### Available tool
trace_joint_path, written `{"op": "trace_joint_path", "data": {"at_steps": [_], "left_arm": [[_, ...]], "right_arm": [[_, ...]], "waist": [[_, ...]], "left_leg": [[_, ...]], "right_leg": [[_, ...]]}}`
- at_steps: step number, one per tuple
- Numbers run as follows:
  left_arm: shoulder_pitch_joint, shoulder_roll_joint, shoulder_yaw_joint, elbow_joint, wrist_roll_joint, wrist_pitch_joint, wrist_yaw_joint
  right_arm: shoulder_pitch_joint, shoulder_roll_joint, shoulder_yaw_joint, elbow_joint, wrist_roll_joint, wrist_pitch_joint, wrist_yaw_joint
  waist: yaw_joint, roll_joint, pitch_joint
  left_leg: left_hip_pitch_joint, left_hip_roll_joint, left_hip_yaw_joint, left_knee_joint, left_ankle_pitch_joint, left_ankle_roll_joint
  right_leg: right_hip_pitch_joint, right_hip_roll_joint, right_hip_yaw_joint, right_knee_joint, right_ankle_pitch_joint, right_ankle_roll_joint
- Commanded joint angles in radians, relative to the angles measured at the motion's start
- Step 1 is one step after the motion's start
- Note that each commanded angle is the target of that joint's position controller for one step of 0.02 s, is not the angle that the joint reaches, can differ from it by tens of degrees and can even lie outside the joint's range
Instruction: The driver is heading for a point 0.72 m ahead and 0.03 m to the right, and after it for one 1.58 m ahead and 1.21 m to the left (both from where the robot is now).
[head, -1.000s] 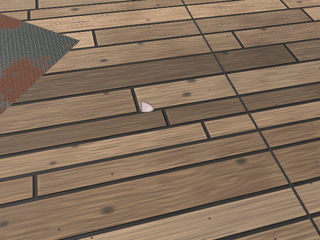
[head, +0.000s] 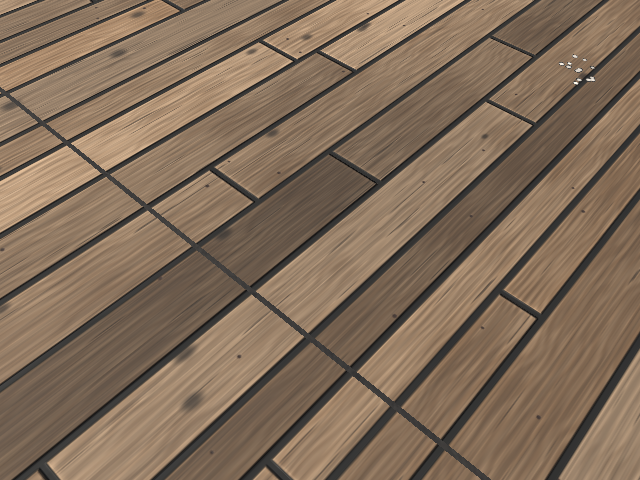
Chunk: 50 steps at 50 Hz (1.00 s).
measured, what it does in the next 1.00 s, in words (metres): walks ahead: right foot, then left foot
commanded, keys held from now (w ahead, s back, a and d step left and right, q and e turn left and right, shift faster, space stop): w+e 0.38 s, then w+q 0.46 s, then q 0.16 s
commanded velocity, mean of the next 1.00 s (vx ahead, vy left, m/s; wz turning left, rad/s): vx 0.48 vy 0.00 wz -0.12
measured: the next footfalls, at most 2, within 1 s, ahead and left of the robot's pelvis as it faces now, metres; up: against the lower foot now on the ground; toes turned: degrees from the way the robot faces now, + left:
right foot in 0.30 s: +0.31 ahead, -0.16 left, +0.00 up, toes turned -13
left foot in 0.84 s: +0.67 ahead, -0.02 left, +0.00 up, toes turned -7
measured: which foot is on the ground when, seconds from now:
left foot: down 0.00-0.30, up 0.32-0.82, down 0.84-1.00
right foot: up 0.00-0.28, down 0.30-0.86, up 0.88-1.00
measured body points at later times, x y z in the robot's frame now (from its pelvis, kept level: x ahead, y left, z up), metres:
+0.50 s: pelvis +0.27 -0.08 +0.00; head +0.30 -0.10 +0.45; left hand +0.45 +0.15 -0.10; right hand +0.34 -0.39 -0.11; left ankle +0.34 +0.08 -0.66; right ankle +0.27 -0.15 -0.74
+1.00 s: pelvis +0.57 -0.08 -0.01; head +0.62 -0.08 +0.44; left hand +0.72 +0.18 -0.11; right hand +0.69 -0.37 -0.11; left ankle +0.63 -0.01 -0.74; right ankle +0.50 -0.23 -0.65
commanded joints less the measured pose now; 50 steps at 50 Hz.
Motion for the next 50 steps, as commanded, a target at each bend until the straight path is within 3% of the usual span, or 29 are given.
{"op": "trace_joint_path", "data": {"at_steps": [1,6,10,12,13,14,15,16,17,18,19,20,21,23,27,31,36,38,39,40,41,42,43,44,45,46,47,48,50], "left_arm": [[-0.057,0.024,0.004,-0.096,0.006,-0.006,-0.005],[-0.183,0.001,-0.008,-0.117,0.003,-0.020,-0.033],[-0.261,0.011,-0.005,-0.151,-0.002,-0.022,-0.055],[-0.227,0.043,0.012,-0.155,0.006,-0.018,-0.058],[-0.153,0.073,0.029,-0.142,0.009,-0.013,-0.055],[0.002,0.115,0.056,-0.102,0.006,-0.009,-0.047],[0.179,0.180,0.088,-0.057,0.001,0.002,-0.027],[0.142,0.304,0.100,-0.066,-0.009,-0.006,-0.017],[0.185,0.227,0.077,-0.095,-0.003,-0.022,-0.022],[0.151,0.173,0.059,-0.077,0.007,-0.037,-0.026],[0.095,0.150,0.051,-0.075,0.005,-0.045,-0.024],[0.023,0.106,0.036,-0.079,0.010,-0.047,-0.022],[-0.021,0.074,0.023,-0.089,0.026,-0.050,-0.018],[-0.036,0.065,0.016,-0.071,0.031,-0.060,-0.015],[0.012,0.096,0.019,-0.009,0.032,-0.077,-0.002],[0.042,0.107,0.017,0.031,0.032,-0.082,0.003],[0.097,0.120,0.026,0.092,0.023,-0.067,0.004],[0.091,0.130,0.030,0.100,0.019,-0.053,0.011],[0.078,0.143,0.034,0.097,0.020,-0.046,0.017],[0.068,0.156,0.037,0.092,0.021,-0.037,0.025],[0.051,0.156,0.034,0.085,0.021,-0.027,0.034],[0.063,0.137,0.022,0.067,0.032,-0.030,0.045],[0.178,0.017,-0.018,0.022,0.053,-0.054,0.028],[0.115,0.075,-0.014,0.031,0.041,-0.086,0.013],[0.030,0.120,-0.003,-0.001,0.005,-0.105,0.000],[-0.016,0.112,-0.010,-0.016,0.008,-0.113,0.002],[-0.044,0.114,-0.004,-0.020,0.029,-0.110,0.010],[-0.037,0.120,0.002,-0.023,0.039,-0.097,0.016],[0.010,0.086,-0.006,-0.013,0.041,-0.069,0.024]], "right_arm": [[-0.024,-0.157,-0.044,-0.034,0.001,-0.016,-0.004],[-0.017,-0.191,-0.051,0.008,0.010,-0.001,-0.009],[0.018,-0.225,-0.063,0.043,0.030,0.017,-0.007],[0.012,-0.256,-0.073,0.047,0.040,0.027,-0.011],[0.009,-0.271,-0.078,0.047,0.045,0.034,-0.015],[-0.005,-0.267,-0.076,0.043,0.049,0.039,-0.018],[0.006,-0.228,-0.060,0.028,0.030,0.034,-0.022],[0.111,-0.073,-0.009,-0.034,-0.018,0.013,-0.006],[0.014,-0.151,-0.015,-0.047,0.015,-0.025,0.008],[-0.097,-0.203,-0.030,-0.079,0.054,-0.042,0.014],[-0.114,-0.187,-0.023,-0.084,0.046,-0.051,0.009],[-0.093,-0.183,-0.023,-0.059,0.022,-0.049,0.003],[-0.059,-0.186,-0.027,-0.041,0.015,-0.036,0.005],[-0.021,-0.161,-0.024,-0.015,0.014,-0.010,0.009],[-0.108,-0.109,-0.006,-0.029,0.014,0.014,0.009],[-0.220,-0.085,0.005,-0.048,0.030,0.005,0.028],[-0.311,-0.085,0.005,-0.099,0.036,0.003,0.059],[-0.303,-0.090,0.002,-0.114,0.030,0.003,0.073],[-0.271,-0.105,-0.005,-0.115,0.026,0.006,0.074],[-0.205,-0.133,-0.020,-0.106,0.024,0.011,0.072],[-0.075,-0.175,-0.045,-0.079,0.023,0.014,0.065],[0.079,-0.241,-0.071,-0.056,0.025,0.019,0.053],[0.119,-0.345,-0.093,-0.065,0.021,0.016,0.048],[0.128,-0.253,-0.069,-0.078,0.025,0.018,0.044],[0.074,-0.215,-0.056,-0.089,0.016,0.022,0.037],[0.017,-0.198,-0.052,-0.103,0.017,0.025,0.032],[-0.036,-0.181,-0.049,-0.114,0.024,0.032,0.028],[-0.063,-0.168,-0.042,-0.123,0.016,0.036,0.022],[-0.103,-0.175,-0.045,-0.127,0.008,0.043,0.015]], "waist": [[0.005,0.143,0.017],[-0.035,0.121,0.046],[-0.044,0.120,0.074],[-0.003,0.147,0.032],[0.046,0.159,-0.018],[0.136,0.140,-0.097],[0.214,0.070,-0.185],[0.075,-0.227,-0.270],[0.160,-0.125,-0.422],[0.171,-0.064,-0.260],[0.126,0.006,-0.163],[0.077,0.043,-0.110],[0.042,0.020,-0.091],[0.018,0.008,-0.080],[0.045,0.014,-0.012],[0.101,0.011,0.035],[0.134,0.027,0.077],[0.115,0.012,0.059],[0.092,-0.007,0.025],[0.055,-0.029,-0.031],[-0.021,-0.019,-0.109],[-0.090,0.043,-0.211],[-0.013,0.303,-0.339],[-0.065,0.247,-0.435],[-0.072,0.191,-0.308],[-0.045,0.091,-0.222],[-0.012,0.028,-0.133],[0.023,0.041,-0.106],[0.067,0.083,-0.086]], "left_leg": [[0.115,0.283,-0.199,-0.224,0.172,0.172],[0.149,0.257,-0.026,-0.228,0.255,0.136],[0.234,0.285,0.041,-0.193,0.365,0.111],[0.275,0.286,0.084,-0.077,0.695,0.091],[0.278,0.278,0.105,0.045,0.858,0.081],[0.212,0.250,0.135,0.240,0.898,0.056],[-0.022,0.213,0.133,0.525,0.652,0.016],[-0.479,0.019,0.066,0.899,-0.339,-0.047],[-0.585,-0.009,-0.167,1.017,-0.383,-0.038],[-0.661,0.037,-0.171,0.999,-0.274,-0.021],[-0.627,0.078,-0.164,0.909,-0.182,-0.013],[-0.557,0.118,-0.156,0.825,-0.129,-0.020],[-0.478,0.146,-0.157,0.781,-0.090,-0.027],[-0.410,0.156,-0.134,0.733,-0.063,-0.047],[-0.459,0.163,-0.120,0.552,0.146,-0.070],[-0.415,0.118,-0.094,0.305,0.387,-0.044],[-0.509,0.080,-0.103,0.179,0.310,0.007],[-0.497,0.053,-0.073,0.162,0.203,0.037],[-0.438,0.023,-0.040,0.165,0.144,0.055],[-0.343,-0.017,-0.006,0.176,0.091,0.076],[-0.158,-0.060,0.016,0.145,0.112,0.106],[0.141,0.030,-0.139,0.146,0.179,0.164],[0.525,0.302,-0.689,0.098,0.133,0.377],[0.614,0.346,-0.881,-0.020,0.208,0.403],[0.526,0.317,-0.700,-0.014,0.332,0.347],[0.388,0.278,-0.572,0.000,0.487,0.315],[0.241,0.241,-0.481,-0.011,0.599,0.293],[0.127,0.217,-0.431,-0.033,0.658,0.282],[-0.003,0.178,-0.379,-0.062,0.737,0.282]], "right_leg": [[-0.159,-0.057,0.042,-0.095,0.079,0.014],[-0.098,-0.044,-0.027,-0.364,0.294,-0.003],[-0.057,-0.021,-0.083,-0.485,0.244,-0.050],[0.044,0.036,-0.136,-0.509,0.145,-0.093],[0.149,0.076,-0.162,-0.519,0.107,-0.120],[0.366,0.118,-0.172,-0.580,0.162,-0.157],[0.678,0.066,-0.045,-0.590,0.184,-0.204],[1.007,-0.216,0.526,-0.658,0.055,-0.390],[1.048,-0.288,0.796,-0.828,-0.148,-0.442],[0.941,-0.259,0.657,-0.861,-0.094,-0.382],[0.788,-0.218,0.539,-0.862,0.003,-0.348],[0.652,-0.187,0.422,-0.862,0.135,-0.317],[0.555,-0.162,0.346,-0.880,0.251,-0.305],[0.459,-0.149,0.264,-0.916,0.385,-0.305],[0.412,-0.122,0.102,-0.973,0.444,-0.273],[0.429,-0.104,-0.005,-1.012,0.341,-0.216],[0.646,-0.184,-0.040,-0.965,0.402,-0.198],[0.716,-0.201,-0.059,-0.894,0.586,-0.176],[0.732,-0.198,-0.076,-0.828,0.772,-0.161],[0.741,-0.187,-0.094,-0.722,0.962,-0.144],[0.692,-0.154,-0.134,-0.534,1.057,-0.115],[0.484,-0.125,-0.155,-0.263,0.854,-0.075],[0.033,0.096,-0.125,0.154,0.052,0.014],[-0.091,0.135,0.054,0.279,-0.280,0.017],[-0.155,0.073,0.086,0.289,-0.232,0.005],[-0.140,0.029,0.069,0.222,-0.180,0.002],[-0.119,0.003,0.047,0.141,-0.157,0.013],[-0.051,-0.017,0.044,0.090,-0.135,0.021],[0.018,-0.011,0.023,-0.013,-0.115,0.054]]}}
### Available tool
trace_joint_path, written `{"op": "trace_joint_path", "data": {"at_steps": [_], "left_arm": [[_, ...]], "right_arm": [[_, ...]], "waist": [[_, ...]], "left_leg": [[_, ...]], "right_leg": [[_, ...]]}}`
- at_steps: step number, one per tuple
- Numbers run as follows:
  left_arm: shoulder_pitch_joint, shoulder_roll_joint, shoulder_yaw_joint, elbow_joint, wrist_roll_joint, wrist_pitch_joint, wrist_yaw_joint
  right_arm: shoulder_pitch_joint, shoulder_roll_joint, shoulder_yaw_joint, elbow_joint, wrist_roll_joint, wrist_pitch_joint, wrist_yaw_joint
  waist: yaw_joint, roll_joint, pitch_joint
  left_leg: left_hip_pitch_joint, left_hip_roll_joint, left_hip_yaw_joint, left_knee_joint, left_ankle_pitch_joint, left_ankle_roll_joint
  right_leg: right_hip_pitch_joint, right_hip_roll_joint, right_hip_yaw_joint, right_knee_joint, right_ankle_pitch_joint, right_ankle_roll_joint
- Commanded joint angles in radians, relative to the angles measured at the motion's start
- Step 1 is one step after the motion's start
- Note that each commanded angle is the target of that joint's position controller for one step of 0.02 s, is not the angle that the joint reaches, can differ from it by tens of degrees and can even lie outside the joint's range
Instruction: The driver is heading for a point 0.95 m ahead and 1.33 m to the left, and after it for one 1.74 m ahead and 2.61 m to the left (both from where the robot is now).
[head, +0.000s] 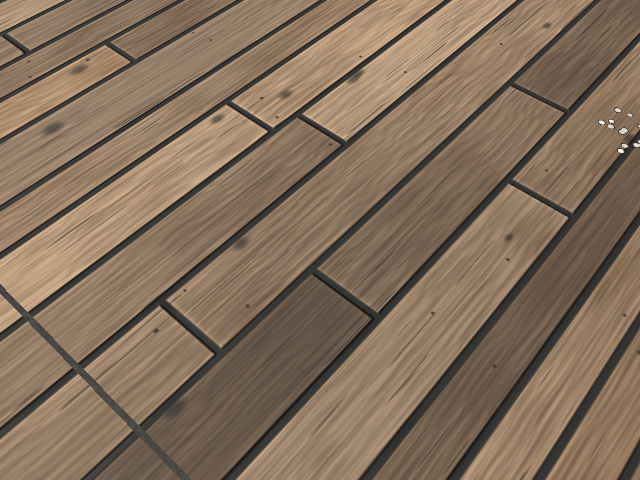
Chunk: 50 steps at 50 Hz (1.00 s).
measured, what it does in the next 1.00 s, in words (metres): walks ahead, turning left: right foot, then left foot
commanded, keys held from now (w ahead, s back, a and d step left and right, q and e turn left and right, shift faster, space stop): q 1.00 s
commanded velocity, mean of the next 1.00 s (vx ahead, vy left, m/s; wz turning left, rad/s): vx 0.06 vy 0.00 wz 0.58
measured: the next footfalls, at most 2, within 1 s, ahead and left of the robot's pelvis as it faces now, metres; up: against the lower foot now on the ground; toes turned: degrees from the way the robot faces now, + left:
right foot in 0.28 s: +0.26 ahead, -0.13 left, +0.00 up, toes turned +16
left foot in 0.68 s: +0.12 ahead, +0.10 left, +0.00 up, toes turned +27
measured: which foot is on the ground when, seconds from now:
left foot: down 0.00-0.28, up 0.30-0.66, down 0.68-1.00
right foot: up 0.00-0.26, down 0.28-0.68, up 0.70-1.00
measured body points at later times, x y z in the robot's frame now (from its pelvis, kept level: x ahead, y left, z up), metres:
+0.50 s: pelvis +0.13 -0.04 +0.00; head +0.18 -0.05 +0.45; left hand +0.20 +0.26 -0.08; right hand +0.36 -0.28 -0.10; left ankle +0.08 +0.08 -0.66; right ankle +0.23 -0.14 -0.73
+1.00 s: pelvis +0.12 -0.01 +0.01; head +0.14 +0.04 +0.46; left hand +0.10 +0.32 -0.10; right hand +0.41 -0.16 -0.07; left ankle +0.09 +0.08 -0.73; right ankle +0.23 -0.13 -0.69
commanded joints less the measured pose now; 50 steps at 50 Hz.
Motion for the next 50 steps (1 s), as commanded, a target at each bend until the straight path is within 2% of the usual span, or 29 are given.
{"op": "trace_joint_path", "data": {"at_steps": [1,3,6,9,11,12,13,14,15,16,17,18,19,21,25,29,31,33,34,35,36,37,38,39,40,41,43,46,50], "left_arm": [[0.066,0.089,0.025,-0.057,0.006,0.011,0.016],[0.048,0.071,0.017,-0.056,0.008,0.022,0.025],[-0.022,0.070,0.016,-0.063,0.003,0.029,0.020],[-0.095,0.081,0.022,-0.083,-0.005,0.028,0.011],[-0.090,0.100,0.034,-0.086,-0.004,0.020,0.006],[-0.065,0.103,0.040,-0.079,-0.003,0.013,0.004],[-0.037,0.118,0.048,-0.073,0.004,0.004,0.008],[-0.008,0.180,0.060,-0.082,0.021,0.004,0.019],[-0.005,0.208,0.066,-0.075,0.049,0.024,0.023],[0.007,0.172,0.065,-0.076,0.026,0.034,0.023],[-0.017,0.115,0.050,-0.091,0.018,0.038,0.026],[-0.050,0.093,0.044,-0.096,0.015,0.047,0.027],[-0.081,0.087,0.041,-0.100,0.008,0.055,0.030],[-0.097,0.099,0.044,-0.092,0.015,0.066,0.037],[-0.081,0.117,0.059,-0.073,0.013,0.079,0.043],[-0.096,0.150,0.075,-0.060,0.000,0.086,0.032],[-0.100,0.159,0.079,-0.050,-0.012,0.087,0.027],[-0.106,0.152,0.080,-0.036,-0.030,0.091,0.027],[-0.061,0.121,0.075,-0.013,-0.030,0.093,0.024],[-0.038,0.055,0.057,-0.030,0.011,0.093,0.017],[-0.153,0.077,0.062,-0.089,0.017,0.087,0.028],[-0.187,0.109,0.073,-0.088,0.005,0.087,0.033],[-0.163,0.114,0.080,-0.074,-0.005,0.090,0.036],[-0.131,0.111,0.084,-0.047,-0.001,0.093,0.043],[-0.116,0.117,0.087,-0.040,0.006,0.094,0.046],[-0.110,0.108,0.087,-0.037,0.005,0.091,0.043],[-0.107,0.089,0.081,-0.036,-0.006,0.086,0.035],[-0.150,0.066,0.069,-0.047,-0.010,0.080,0.029],[-0.160,0.072,0.066,-0.050,-0.016,0.071,0.014]], "right_arm": [[-0.020,-0.150,-0.042,-0.067,-0.006,0.000,-0.019],[-0.024,-0.173,-0.051,-0.059,0.002,0.012,-0.032],[-0.014,-0.169,-0.053,-0.048,0.018,0.043,-0.050],[0.000,-0.161,-0.051,-0.045,0.017,0.066,-0.059],[-0.014,-0.151,-0.050,-0.054,0.015,0.072,-0.061],[-0.038,-0.144,-0.047,-0.062,0.017,0.073,-0.062],[-0.044,-0.122,-0.041,-0.070,0.016,0.072,-0.061],[-0.004,-0.062,-0.023,-0.081,-0.001,0.067,-0.058],[0.118,-0.043,-0.016,-0.088,0.004,0.064,-0.057],[0.155,-0.134,-0.035,-0.066,0.001,0.063,-0.052],[0.104,-0.188,-0.055,-0.051,0.014,0.074,-0.053],[0.073,-0.184,-0.061,-0.043,0.018,0.090,-0.059],[0.052,-0.172,-0.061,-0.051,0.017,0.104,-0.064],[0.039,-0.113,-0.047,-0.065,0.020,0.114,-0.061],[-0.008,-0.075,-0.033,-0.098,0.015,0.108,-0.051],[-0.015,-0.087,-0.035,-0.111,0.013,0.110,-0.031],[0.000,-0.094,-0.041,-0.112,0.013,0.113,-0.022],[0.064,-0.093,-0.050,-0.088,0.010,0.113,-0.016],[0.093,-0.120,-0.062,-0.080,0.005,0.112,-0.021],[0.107,-0.232,-0.088,-0.097,0.002,0.109,-0.039],[0.091,-0.278,-0.092,-0.125,-0.030,0.091,-0.035],[0.073,-0.232,-0.079,-0.124,-0.043,0.070,-0.031],[0.024,-0.202,-0.070,-0.120,-0.031,0.057,-0.034],[-0.020,-0.173,-0.064,-0.126,-0.010,0.055,-0.039],[-0.047,-0.156,-0.055,-0.130,0.004,0.056,-0.045],[-0.045,-0.144,-0.048,-0.131,0.003,0.060,-0.051],[-0.030,-0.140,-0.047,-0.127,-0.001,0.065,-0.059],[-0.005,-0.159,-0.056,-0.122,0.004,0.072,-0.068],[-0.017,-0.181,-0.066,-0.130,0.002,0.084,-0.063]], "waist": [[0.047,0.051,-0.142],[0.044,0.070,-0.170],[0.016,0.103,-0.211],[-0.007,0.125,-0.200],[0.005,0.146,-0.186],[0.030,0.155,-0.175],[0.046,0.144,-0.175],[0.026,0.003,-0.238],[-0.043,-0.250,-0.266],[-0.027,-0.244,-0.282],[-0.001,-0.150,-0.232],[-0.001,-0.092,-0.195],[-0.001,-0.089,-0.162],[-0.003,-0.119,-0.125],[0.025,-0.156,-0.170],[0.033,-0.171,-0.185],[0.021,-0.168,-0.177],[-0.017,-0.142,-0.173],[-0.020,-0.067,-0.150],[0.016,0.239,-0.130],[-0.039,0.316,-0.116],[-0.049,0.216,-0.121],[-0.013,0.180,-0.107],[0.008,0.140,-0.113],[0.017,0.148,-0.118],[0.023,0.155,-0.135],[0.020,0.145,-0.160],[-0.004,0.150,-0.157],[-0.015,0.175,-0.150]], "left_leg": [[0.116,0.259,-0.244,-0.136,0.693,0.207],[0.075,0.225,-0.205,-0.118,0.693,0.183],[0.066,0.186,-0.204,-0.082,0.544,0.122],[0.101,0.192,-0.289,-0.041,0.374,0.098],[0.138,0.196,-0.367,0.003,0.274,0.081],[0.139,0.180,-0.385,0.038,0.230,0.061],[0.112,0.141,-0.379,0.098,0.150,0.025],[0.022,0.067,-0.287,0.287,-0.118,-0.027],[-0.184,-0.061,-0.158,0.477,-0.583,-0.086],[-0.244,0.015,-0.131,0.669,-0.564,-0.128],[-0.262,0.047,-0.122,0.754,-0.483,-0.147],[-0.266,0.067,-0.105,0.782,-0.416,-0.162],[-0.266,0.083,-0.096,0.785,-0.371,-0.173],[-0.212,0.091,-0.037,0.720,-0.305,-0.183],[-0.152,0.128,0.003,0.529,-0.282,-0.182],[-0.037,0.140,0.045,0.354,-0.244,-0.150],[0.010,0.134,0.065,0.251,-0.212,-0.122],[0.133,0.100,0.097,0.063,-0.090,-0.070],[0.217,0.111,0.033,-0.039,-0.005,-0.031],[0.338,0.356,-0.313,-0.112,0.269,0.072],[0.251,0.491,-0.521,-0.155,0.315,0.251],[0.228,0.451,-0.463,-0.169,0.242,0.245],[0.218,0.394,-0.386,-0.157,0.199,0.187],[0.224,0.348,-0.339,-0.142,0.171,0.139],[0.218,0.329,-0.315,-0.132,0.217,0.125],[0.206,0.310,-0.300,-0.124,0.269,0.124],[0.233,0.292,-0.289,-0.111,0.302,0.129],[0.272,0.282,-0.322,-0.094,0.255,0.127],[0.215,0.280,-0.404,-0.084,0.195,0.140]], "right_leg": [[-0.058,-0.024,0.001,-0.135,0.044,0.044],[-0.013,0.006,-0.012,-0.267,0.142,0.065],[0.057,0.044,-0.005,-0.426,0.316,0.071],[0.066,0.064,0.024,-0.542,0.320,0.062],[0.091,0.067,0.047,-0.636,0.299,0.041],[0.138,0.061,0.044,-0.720,0.351,0.022],[0.229,0.017,0.053,-0.807,0.475,-0.008],[0.389,-0.188,0.214,-0.806,0.701,-0.086],[0.528,-0.392,0.492,-0.820,0.890,-0.276],[0.517,-0.438,0.588,-0.837,0.762,-0.345],[0.470,-0.369,0.450,-0.824,0.664,-0.309],[0.415,-0.300,0.336,-0.828,0.573,-0.264],[0.365,-0.267,0.272,-0.844,0.509,-0.243],[0.287,-0.205,0.146,-0.883,0.497,-0.231],[0.347,-0.236,0.072,-0.885,0.544,-0.265],[0.337,-0.272,0.028,-0.881,0.522,-0.266],[0.336,-0.284,0.014,-0.857,0.490,-0.247],[0.284,-0.259,-0.037,-0.780,0.409,-0.185],[0.199,-0.216,-0.096,-0.678,0.291,-0.111],[-0.044,-0.087,-0.216,-0.386,-0.021,0.006],[-0.192,0.031,-0.094,-0.185,-0.234,0.035],[-0.194,0.009,-0.012,-0.077,-0.190,0.023],[-0.196,-0.003,0.009,-0.058,-0.099,0.012],[-0.191,-0.010,0.016,-0.067,-0.035,0.017],[-0.176,-0.007,0.014,-0.063,0.011,0.027],[-0.141,0.006,0.009,-0.044,0.041,0.037],[-0.121,0.022,0.006,-0.090,0.078,0.048],[-0.101,0.033,0.015,-0.271,0.094,0.058],[0.013,0.057,0.025,-0.426,0.058,0.050]]}}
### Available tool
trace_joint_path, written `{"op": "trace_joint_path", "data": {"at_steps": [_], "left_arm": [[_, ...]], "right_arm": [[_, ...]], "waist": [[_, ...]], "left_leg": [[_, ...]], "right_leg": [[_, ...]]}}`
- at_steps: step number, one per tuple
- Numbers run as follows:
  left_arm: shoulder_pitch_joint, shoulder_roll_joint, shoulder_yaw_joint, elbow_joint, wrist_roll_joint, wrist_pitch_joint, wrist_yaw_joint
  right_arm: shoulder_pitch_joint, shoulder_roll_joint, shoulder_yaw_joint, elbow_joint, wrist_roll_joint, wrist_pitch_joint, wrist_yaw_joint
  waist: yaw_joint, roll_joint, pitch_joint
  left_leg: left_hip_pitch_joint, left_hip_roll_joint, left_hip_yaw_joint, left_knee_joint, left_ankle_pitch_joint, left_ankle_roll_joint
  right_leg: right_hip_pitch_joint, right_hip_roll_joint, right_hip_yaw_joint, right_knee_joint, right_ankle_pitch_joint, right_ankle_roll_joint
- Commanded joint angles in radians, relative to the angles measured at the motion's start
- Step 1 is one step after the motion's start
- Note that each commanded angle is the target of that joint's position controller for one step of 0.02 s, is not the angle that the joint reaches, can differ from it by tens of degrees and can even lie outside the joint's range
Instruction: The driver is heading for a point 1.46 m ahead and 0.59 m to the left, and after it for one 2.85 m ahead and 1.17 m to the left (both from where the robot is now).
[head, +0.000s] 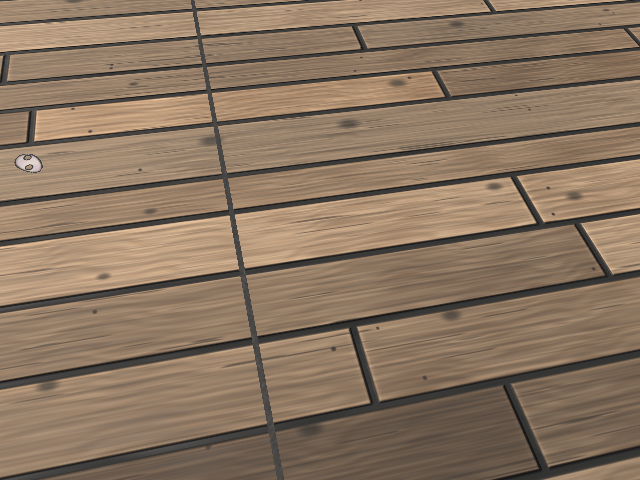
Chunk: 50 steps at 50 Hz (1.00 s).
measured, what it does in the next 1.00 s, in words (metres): steps on the spot, turning left: right foot, then left foot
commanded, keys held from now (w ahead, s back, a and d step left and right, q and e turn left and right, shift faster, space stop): q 0.44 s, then no key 0.56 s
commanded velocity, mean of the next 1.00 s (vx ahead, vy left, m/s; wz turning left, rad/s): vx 0.00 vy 0.00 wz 0.39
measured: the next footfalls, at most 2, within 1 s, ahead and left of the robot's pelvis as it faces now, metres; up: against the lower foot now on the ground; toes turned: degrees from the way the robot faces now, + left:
right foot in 0.14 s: +0.06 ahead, -0.13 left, +0.00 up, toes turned +11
left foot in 0.58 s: -0.01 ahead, +0.13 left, +0.00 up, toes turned +20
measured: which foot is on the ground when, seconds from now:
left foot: down 0.00-0.14, up 0.16-0.56, down 0.58-1.00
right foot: up 0.00-0.12, down 0.14-0.58, up 0.60-0.92, down 0.94-1.00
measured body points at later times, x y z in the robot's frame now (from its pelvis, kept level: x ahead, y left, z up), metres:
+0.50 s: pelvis -0.01 -0.02 +0.00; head +0.03 -0.01 +0.45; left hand +0.04 +0.29 -0.10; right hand +0.22 -0.24 -0.10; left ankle -0.05 +0.12 -0.71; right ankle +0.02 -0.14 -0.74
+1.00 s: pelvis -0.02 +0.02 -0.01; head -0.01 +0.03 +0.44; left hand -0.02 +0.32 -0.12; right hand +0.22 -0.14 -0.11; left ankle -0.05 +0.11 -0.74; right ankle +0.02 -0.11 -0.74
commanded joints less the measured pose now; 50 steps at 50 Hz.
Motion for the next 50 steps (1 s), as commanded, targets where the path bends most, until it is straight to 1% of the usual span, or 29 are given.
{"op": "trace_joint_path", "data": {"at_steps": [1,4,6,7,8,9,10,11,12,13,16,20,25,27,28,29,30,31,32,34,37,40,42,45,46,47,48,49,50], "left_arm": [[-0.041,0.076,0.015,-0.077,-0.007,-0.024,-0.011],[-0.013,0.084,0.019,-0.074,-0.011,-0.036,-0.024],[0.048,0.084,0.025,-0.054,-0.007,-0.044,-0.029],[0.075,0.120,0.036,-0.048,0.002,-0.044,-0.025],[0.069,0.180,0.045,-0.064,0.017,-0.036,-0.017],[0.061,0.209,0.050,-0.060,0.047,-0.034,-0.023],[0.016,0.156,0.036,-0.084,0.037,-0.040,-0.020],[-0.031,0.107,0.023,-0.091,0.027,-0.039,-0.014],[-0.054,0.093,0.017,-0.100,0.018,-0.036,-0.009],[-0.056,0.085,0.012,-0.099,0.006,-0.034,-0.003],[0.001,0.094,0.011,-0.086,0.016,-0.018,0.013],[0.038,0.144,0.028,-0.074,0.015,-0.004,0.013],[0.030,0.183,0.038,-0.059,-0.011,-0.001,-0.010],[0.007,0.174,0.031,-0.050,-0.033,-0.002,-0.013],[0.059,0.138,0.018,-0.023,-0.034,-0.007,-0.017],[0.095,0.069,-0.007,-0.024,0.008,-0.013,-0.025],[0.052,0.036,-0.023,-0.066,0.032,-0.015,-0.020],[0.000,0.114,0.001,-0.065,0.011,-0.007,-0.008],[0.007,0.130,0.010,-0.056,-0.005,-0.001,-0.007],[0.041,0.134,0.018,-0.019,0.003,0.011,0.002],[0.091,0.097,0.009,0.008,-0.002,0.014,-0.001],[0.055,0.064,-0.010,0.004,0.000,0.016,-0.001],[0.044,0.071,-0.012,0.001,0.000,0.015,-0.001],[0.088,0.068,-0.016,0.025,0.000,0.009,-0.002],[0.110,0.062,-0.021,0.036,0.011,0.003,-0.005],[0.121,0.092,-0.020,0.039,0.024,-0.002,-0.004],[0.120,0.151,-0.010,0.034,0.021,-0.003,-0.001],[0.099,0.151,-0.004,0.054,0.007,-0.006,-0.007],[0.078,0.102,-0.016,0.045,0.007,-0.013,-0.013]], "right_arm": [[-0.019,-0.185,-0.057,-0.071,0.001,-0.004,0.001],[-0.044,-0.183,-0.058,-0.076,0.011,0.003,0.008],[-0.083,-0.172,-0.055,-0.084,0.028,0.008,0.004],[-0.062,-0.145,-0.048,-0.084,0.026,0.008,0.000],[0.010,-0.082,-0.033,-0.074,0.006,0.006,0.003],[-0.003,-0.152,-0.058,-0.097,0.016,-0.003,0.000],[0.018,-0.220,-0.081,-0.074,0.003,-0.007,-0.002],[0.024,-0.226,-0.089,-0.050,0.010,-0.001,0.000],[0.041,-0.196,-0.086,-0.026,0.011,0.011,-0.004],[0.041,-0.174,-0.081,-0.026,0.011,0.019,-0.003],[-0.022,-0.120,-0.061,-0.058,0.026,0.019,0.005],[-0.071,-0.091,-0.040,-0.091,0.013,0.015,0.019],[-0.040,-0.093,-0.035,-0.094,0.010,0.019,0.035],[0.032,-0.089,-0.039,-0.066,0.008,0.019,0.039],[0.057,-0.112,-0.045,-0.056,0.005,0.017,0.035],[0.082,-0.186,-0.060,-0.064,0.003,0.015,0.023],[0.041,-0.229,-0.056,-0.091,-0.025,0.002,0.019],[0.052,-0.173,-0.043,-0.084,-0.041,-0.019,0.027],[0.014,-0.146,-0.029,-0.066,-0.040,-0.034,0.030],[-0.066,-0.127,-0.022,-0.056,-0.016,-0.044,0.027],[-0.095,-0.076,0.001,-0.038,-0.020,-0.049,0.020],[-0.098,-0.076,0.001,-0.016,-0.021,-0.046,0.021],[-0.087,-0.089,-0.002,0.006,-0.023,-0.041,0.025],[-0.111,-0.071,0.009,0.035,-0.013,-0.041,0.029],[-0.105,-0.058,0.015,0.051,-0.007,-0.042,0.030],[-0.070,-0.045,0.019,0.069,-0.015,-0.050,0.031],[-0.035,-0.052,0.016,0.079,-0.031,-0.058,0.037],[-0.038,-0.050,0.013,0.084,-0.029,-0.057,0.035],[-0.088,-0.069,0.012,0.088,-0.030,-0.053,0.031]], "waist": [[-0.012,0.182,-0.120],[-0.002,0.190,-0.127],[0.043,0.174,-0.134],[0.038,0.124,-0.153],[-0.010,-0.118,-0.174],[-0.008,-0.279,-0.104],[-0.014,-0.173,-0.086],[-0.028,-0.127,-0.068],[-0.032,-0.102,-0.061],[-0.020,-0.106,-0.047],[0.024,-0.137,-0.051],[0.060,-0.149,-0.090],[0.046,-0.165,-0.099],[-0.004,-0.143,-0.104],[-0.010,-0.089,-0.110],[0.012,0.127,-0.157],[0.016,0.313,-0.146],[-0.043,0.211,-0.164],[-0.016,0.198,-0.129],[0.009,0.168,-0.092],[0.036,0.150,-0.113],[0.012,0.149,-0.095],[-0.003,0.152,-0.084],[0.025,0.134,-0.069],[0.045,0.108,-0.063],[0.036,0.063,-0.078],[-0.005,-0.026,-0.080],[-0.016,-0.104,-0.071],[0.015,-0.070,-0.050]], "left_leg": [[0.144,0.237,-0.306,-0.092,0.271,0.185],[0.151,0.221,-0.373,-0.065,0.317,0.174],[0.113,0.174,-0.367,-0.020,0.273,0.125],[0.031,0.128,-0.328,0.039,0.124,0.075],[-0.106,0.000,-0.162,0.269,-0.240,0.010],[-0.276,-0.084,-0.039,0.458,-0.473,-0.046],[-0.284,-0.009,-0.049,0.629,-0.415,-0.080],[-0.287,0.001,-0.036,0.689,-0.343,-0.095],[-0.294,0.005,-0.022,0.730,-0.289,-0.113],[-0.321,0.009,-0.013,0.769,-0.247,-0.129],[-0.340,0.035,0.063,0.685,-0.190,-0.156],[-0.280,0.095,0.109,0.485,-0.205,-0.163],[-0.081,0.082,0.179,0.231,-0.185,-0.114],[0.059,0.057,0.203,-0.008,-0.012,-0.062],[0.183,0.055,0.174,-0.120,0.116,-0.031],[0.359,0.231,-0.059,-0.137,0.416,0.019],[0.311,0.452,-0.296,-0.123,0.558,0.220],[0.236,0.447,-0.273,-0.136,0.493,0.296],[0.202,0.386,-0.187,-0.140,0.426,0.257],[0.186,0.307,-0.104,-0.144,0.350,0.178],[0.153,0.265,-0.030,-0.141,0.433,0.172],[0.155,0.252,-0.033,-0.140,0.333,0.169],[0.149,0.266,-0.068,-0.139,0.273,0.184],[0.107,0.253,-0.094,-0.129,0.169,0.166],[0.073,0.232,-0.082,-0.127,0.123,0.131],[0.038,0.197,-0.066,-0.116,0.071,0.084],[0.016,0.137,-0.017,-0.093,-0.003,0.044],[0.074,0.087,0.048,-0.099,-0.031,0.010],[0.109,0.082,0.053,-0.069,-0.024,-0.004]], "right_leg": [[0.009,0.016,0.010,-0.109,-0.023,-0.006],[0.081,0.028,0.013,-0.238,-0.014,-0.024],[0.212,0.022,-0.007,-0.458,0.153,-0.049],[0.332,-0.068,0.046,-0.505,0.254,-0.082],[0.438,-0.286,0.242,-0.524,0.430,-0.169],[0.356,-0.425,0.442,-0.552,0.532,-0.339],[0.329,-0.427,0.390,-0.550,0.500,-0.366],[0.310,-0.357,0.283,-0.537,0.453,-0.322],[0.316,-0.298,0.203,-0.530,0.399,-0.284],[0.328,-0.286,0.165,-0.526,0.424,-0.284],[0.385,-0.257,0.065,-0.536,0.466,-0.300],[0.456,-0.306,0.029,-0.529,0.502,-0.321],[0.386,-0.326,-0.015,-0.493,0.546,-0.310],[0.344,-0.307,-0.043,-0.418,0.513,-0.263],[0.271,-0.273,-0.081,-0.356,0.422,-0.200],[0.107,-0.188,-0.173,-0.156,0.124,-0.097],[-0.069,-0.078,-0.168,0.008,-0.290,-0.025],[-0.053,-0.094,-0.070,0.165,-0.320,-0.012],[-0.057,-0.101,-0.047,0.216,-0.268,-0.016],[-0.070,-0.106,-0.035,0.213,-0.149,-0.010],[0.026,-0.094,-0.044,0.171,-0.036,0.010],[0.090,-0.097,-0.053,-0.027,-0.031,0.009],[0.128,-0.090,-0.058,-0.117,-0.057,0.003],[0.229,-0.078,-0.069,-0.322,0.051,-0.018],[0.306,-0.080,-0.065,-0.451,0.204,-0.034],[0.385,-0.119,-0.014,-0.462,0.350,-0.052],[0.404,-0.168,0.014,-0.423,0.450,-0.080],[0.299,-0.149,0.001,-0.412,0.278,-0.113],[0.254,-0.130,-0.005,-0.435,0.207,-0.112]]}}
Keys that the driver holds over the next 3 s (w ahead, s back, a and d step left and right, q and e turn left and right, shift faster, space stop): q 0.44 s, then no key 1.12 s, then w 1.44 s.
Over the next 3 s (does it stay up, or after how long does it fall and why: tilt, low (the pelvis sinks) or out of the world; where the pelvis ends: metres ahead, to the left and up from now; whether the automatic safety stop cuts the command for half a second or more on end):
stays up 0.62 0.19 0.00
